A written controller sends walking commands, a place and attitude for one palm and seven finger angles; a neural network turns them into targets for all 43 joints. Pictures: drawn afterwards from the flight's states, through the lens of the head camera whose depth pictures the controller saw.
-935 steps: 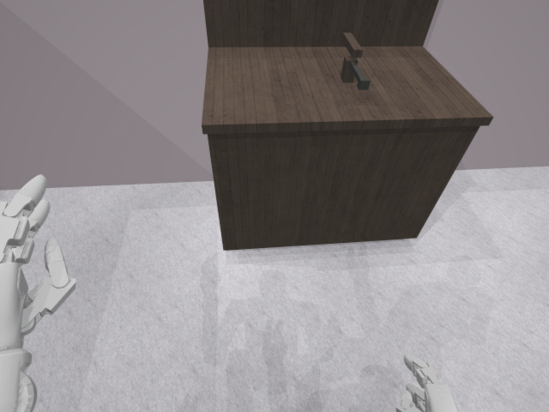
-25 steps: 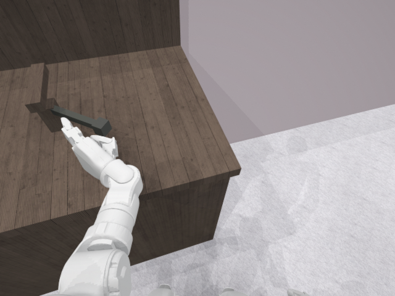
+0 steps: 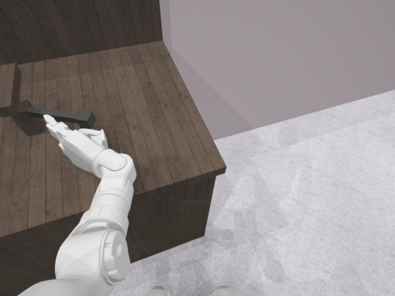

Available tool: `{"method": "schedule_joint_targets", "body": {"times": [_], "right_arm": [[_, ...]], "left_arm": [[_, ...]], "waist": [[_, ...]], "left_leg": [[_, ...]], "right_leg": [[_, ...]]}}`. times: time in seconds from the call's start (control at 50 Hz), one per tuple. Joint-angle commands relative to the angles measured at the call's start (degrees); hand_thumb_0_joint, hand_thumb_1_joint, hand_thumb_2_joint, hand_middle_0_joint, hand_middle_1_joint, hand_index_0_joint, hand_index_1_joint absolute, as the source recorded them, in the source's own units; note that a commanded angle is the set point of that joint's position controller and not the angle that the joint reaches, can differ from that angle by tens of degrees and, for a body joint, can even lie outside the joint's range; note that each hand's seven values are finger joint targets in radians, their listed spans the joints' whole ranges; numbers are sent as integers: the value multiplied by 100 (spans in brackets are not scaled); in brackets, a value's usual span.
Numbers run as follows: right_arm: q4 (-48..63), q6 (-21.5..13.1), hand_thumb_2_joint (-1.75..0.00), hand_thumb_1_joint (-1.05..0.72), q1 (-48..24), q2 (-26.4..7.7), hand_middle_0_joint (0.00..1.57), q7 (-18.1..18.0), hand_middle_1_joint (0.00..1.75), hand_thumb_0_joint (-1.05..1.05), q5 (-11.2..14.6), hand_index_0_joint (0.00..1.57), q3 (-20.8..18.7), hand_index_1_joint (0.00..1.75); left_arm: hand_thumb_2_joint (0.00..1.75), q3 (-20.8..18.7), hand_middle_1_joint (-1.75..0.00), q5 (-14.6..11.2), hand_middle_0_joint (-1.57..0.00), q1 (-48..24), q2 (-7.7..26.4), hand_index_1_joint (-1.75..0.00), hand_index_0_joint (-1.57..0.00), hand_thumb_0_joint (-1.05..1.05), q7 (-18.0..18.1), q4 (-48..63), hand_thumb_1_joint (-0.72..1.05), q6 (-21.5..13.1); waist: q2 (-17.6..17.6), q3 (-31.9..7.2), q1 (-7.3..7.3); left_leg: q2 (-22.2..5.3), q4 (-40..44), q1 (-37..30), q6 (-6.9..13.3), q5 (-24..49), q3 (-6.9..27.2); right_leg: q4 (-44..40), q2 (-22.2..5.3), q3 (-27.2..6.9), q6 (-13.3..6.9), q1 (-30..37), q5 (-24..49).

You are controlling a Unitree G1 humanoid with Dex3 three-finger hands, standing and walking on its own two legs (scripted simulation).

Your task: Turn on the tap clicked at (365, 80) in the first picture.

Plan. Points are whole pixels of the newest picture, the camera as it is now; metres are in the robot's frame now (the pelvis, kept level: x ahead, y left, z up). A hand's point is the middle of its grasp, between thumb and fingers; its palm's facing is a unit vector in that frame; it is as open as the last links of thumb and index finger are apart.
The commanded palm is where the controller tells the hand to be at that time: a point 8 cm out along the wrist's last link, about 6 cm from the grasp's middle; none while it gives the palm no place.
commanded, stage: push the lever round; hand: left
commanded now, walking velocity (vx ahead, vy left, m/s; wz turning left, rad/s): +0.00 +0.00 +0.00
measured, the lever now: (86, 119) +0.48 +0.22 +0.07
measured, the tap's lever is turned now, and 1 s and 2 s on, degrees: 61 78 78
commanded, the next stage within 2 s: lift the hand up off the lever in 0.30 s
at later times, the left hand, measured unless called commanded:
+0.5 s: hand (106, 127) +0.47 +0.18 +0.05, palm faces +0.82 -0.56 -0.11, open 8.0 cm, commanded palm +0.42 +0.19 +0.06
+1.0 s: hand (104, 114) +0.49 +0.18 +0.08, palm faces +0.80 -0.59 -0.12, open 7.9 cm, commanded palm +0.42 +0.20 +0.08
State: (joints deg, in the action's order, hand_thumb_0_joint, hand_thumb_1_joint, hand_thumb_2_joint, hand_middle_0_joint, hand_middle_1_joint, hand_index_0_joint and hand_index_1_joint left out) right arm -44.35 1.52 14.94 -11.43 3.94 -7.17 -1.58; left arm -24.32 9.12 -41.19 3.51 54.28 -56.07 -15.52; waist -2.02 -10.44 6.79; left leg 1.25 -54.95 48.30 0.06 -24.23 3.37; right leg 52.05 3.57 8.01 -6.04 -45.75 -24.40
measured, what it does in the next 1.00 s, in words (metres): stands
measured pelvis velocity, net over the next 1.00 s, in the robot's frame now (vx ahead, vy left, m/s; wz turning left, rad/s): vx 0.01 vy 0.00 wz -0.01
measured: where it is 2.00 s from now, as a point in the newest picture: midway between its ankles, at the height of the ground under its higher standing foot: outside the picture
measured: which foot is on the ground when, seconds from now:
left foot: down 0.00-1.00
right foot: down 0.00-1.00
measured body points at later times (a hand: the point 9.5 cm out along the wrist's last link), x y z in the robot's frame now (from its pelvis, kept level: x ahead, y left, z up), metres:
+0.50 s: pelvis +0.00 +0.00 +0.00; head +0.08 +0.00 +0.44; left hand +0.42 +0.21 +0.06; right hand +0.04 -0.25 -0.14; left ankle +0.02 +0.12 -0.68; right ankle +0.01 -0.05 -0.68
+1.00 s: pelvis +0.01 +0.00 +0.01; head +0.08 +0.00 +0.46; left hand +0.44 +0.21 +0.09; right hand +0.05 -0.24 -0.13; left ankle +0.02 +0.12 -0.68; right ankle +0.01 -0.05 -0.68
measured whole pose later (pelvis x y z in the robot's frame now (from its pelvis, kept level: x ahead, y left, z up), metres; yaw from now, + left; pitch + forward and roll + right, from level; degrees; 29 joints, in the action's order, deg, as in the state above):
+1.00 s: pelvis +0.01 +0.00 +0.01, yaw -1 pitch +17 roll -1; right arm -44.1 1.3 17.3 -11.9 5.0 -7.0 -1.5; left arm -25.7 8.9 -45.7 5.7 53.3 -58.8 -12.0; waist -2.4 -10.7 7.7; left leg 1.1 -50.9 44.6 0.2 -23.7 2.6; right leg 48.2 3.8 6.9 -5.8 -42.4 -23.6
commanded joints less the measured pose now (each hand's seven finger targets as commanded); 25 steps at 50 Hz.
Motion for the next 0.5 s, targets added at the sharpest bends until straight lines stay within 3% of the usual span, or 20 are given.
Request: {"method": "schedule_joint_targets", "body": {"times": [0.0, 0.04, 0.1, 0.14, 0.22, 0.26, 0.3, 0.32, 0.38, 0.42, 0.46, 0.48], "right_arm": [[521, -166, -90, -90, 199, -750, 20, -79, 30, 0, -17, 20, -260, 30], [511, -151, -90, -90, 219, -759, 20, -85, 30, 0, -8, 20, -253, 30], [495, -152, -90, -90, 237, -754, 20, -77, 30, 0, -15, 20, -265, 30], [492, -158, -90, -90, 276, -773, 20, -79, 30, 0, -23, 20, -269, 30], [454, -162, -90, -90, 279, -774, 20, -78, 30, 0, -34, 20, -262, 30], [453, -169, -90, -90, 271, -793, 20, -93, 30, 0, -28, 20, -250, 30], [431, -168, -90, -90, 326, -807, 20, -102, 30, 0, -27, 20, -265, 30], [432, -172, -90, -90, 320, -795, 20, -100, 30, 0, -33, 20, -265, 30], [369, -176, -90, -90, 381, -819, 20, -79, 30, 0, -60, 20, -267, 30], [405, -190, -90, -90, 386, -808, 20, -55, 30, 0, -70, 20, -267, 30], [411, -199, -90, -90, 409, -815, 20, -42, 30, 0, -74, 20, -260, 30], [386, -186, -90, -90, 435, -841, 20, -40, 30, 0, -74, 20, -268, 30]], "left_arm": [[90, 187, -15, 326, -15, -2713, 1093, -15, -15, 0, -24, 1280, 90, -423], [90, 191, -15, 352, -15, -2718, 1131, -15, -15, 0, -45, 1127, 90, -406], [90, 243, -15, 411, -15, -2929, 1114, -15, -15, 0, -17, 1207, 90, -455], [90, 81, -15, 397, -15, -2894, 1282, -15, -15, 0, -3, 1131, 90, -467], [90, 195, -15, 448, -15, -3138, 1201, -15, -15, 0, 15, 1006, 90, -484], [90, 102, -15, 462, -15, -3194, 1354, -15, -15, 0, 25, 794, 90, -449], [90, 8, -15, 501, -15, -3400, 1545, -15, -15, 0, 65, 963, 90, -522], [90, 113, -15, 516, -15, -3435, 1422, -15, -15, 0, 68, 930, 90, -528], [90, 52, -15, 567, -15, -3534, 1484, -15, -15, 0, 102, 741, 90, -506], [90, 154, -15, 567, -15, -3598, 1373, -15, -15, 0, 123, 886, 90, -524], [90, 67, -15, 558, -15, -3464, 1426, -15, -15, 0, 135, 701, 90, -473], [90, 16, -15, 565, -15, -3567, 1520, -15, -15, 0, 138, 803, 90, -492]], "waist": [[11, -2240, 82], [157, -2155, 130], [-126, -2185, 133], [36, -2292, 118], [-57, -2191, 210], [127, -2034, 252], [-42, -2245, 230], [-92, -2297, 266], [-221, -2219, 287], [-334, -2414, 286], [-140, -2299, 260], [-254, -2396, 254]], "left_leg": [[50, 338, -801, 178, 1215, -109], [48, 329, -688, 185, 1162, -116], [43, 354, -843, 177, 1207, -106], [43, 316, -749, 185, 1190, -103], [35, 325, -784, 189, 1161, -104], [35, 326, -544, 208, 922, -111], [32, 318, -637, 211, 1006, -102], [29, 309, -701, 206, 1055, -96], [6, 318, -784, 194, 1104, -66], [2, 321, -957, 183, 1221, -82], [4, 352, -850, 190, 1168, -75], [-6, 370, -942, 176, 1265, -45]], "right_leg": [[-868, -424, -843, 606, 1633, 2105], [-885, -447, -863, 629, 1661, 2149], [-852, -404, -822, 585, 1516, 1984], [-847, -424, -852, 612, 1609, 2089], [-834, -394, -822, 603, 1427, 1949], [-919, -422, -895, 637, 1444, 1799], [-866, -419, -909, 618, 1502, 1834], [-843, -398, -889, 612, 1430, 1835], [-800, -351, -796, 566, 1211, 1660], [-787, -323, -770, 563, 1209, 1711], [-828, -306, -761, 571, 1277, 1707], [-784, -311, -746, 551, 1298, 1741]]}}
